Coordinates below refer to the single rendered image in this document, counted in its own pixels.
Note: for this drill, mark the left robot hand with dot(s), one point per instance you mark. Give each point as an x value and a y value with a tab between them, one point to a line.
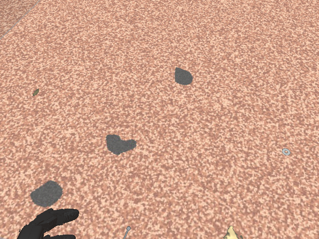
46	221

